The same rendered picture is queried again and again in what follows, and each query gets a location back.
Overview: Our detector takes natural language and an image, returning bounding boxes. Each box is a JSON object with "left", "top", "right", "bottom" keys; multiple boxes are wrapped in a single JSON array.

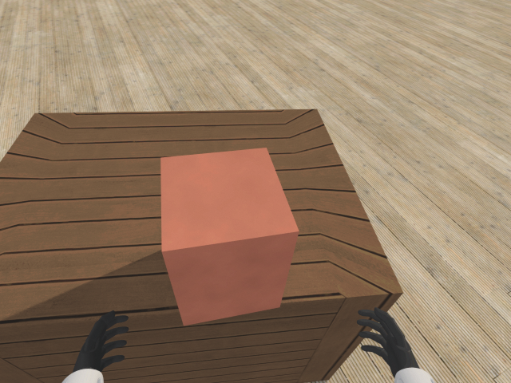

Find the pedestal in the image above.
[{"left": 0, "top": 109, "right": 403, "bottom": 383}]

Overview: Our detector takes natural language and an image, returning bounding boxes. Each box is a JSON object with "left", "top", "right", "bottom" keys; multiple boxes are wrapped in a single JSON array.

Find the left robot hand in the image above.
[{"left": 73, "top": 310, "right": 129, "bottom": 373}]

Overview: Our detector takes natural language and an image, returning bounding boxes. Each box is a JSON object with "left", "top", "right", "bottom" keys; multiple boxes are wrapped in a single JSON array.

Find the carton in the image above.
[{"left": 160, "top": 148, "right": 299, "bottom": 326}]

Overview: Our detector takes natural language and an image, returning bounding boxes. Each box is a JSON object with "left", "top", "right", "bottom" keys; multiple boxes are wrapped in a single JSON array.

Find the right robot hand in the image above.
[{"left": 357, "top": 307, "right": 420, "bottom": 377}]

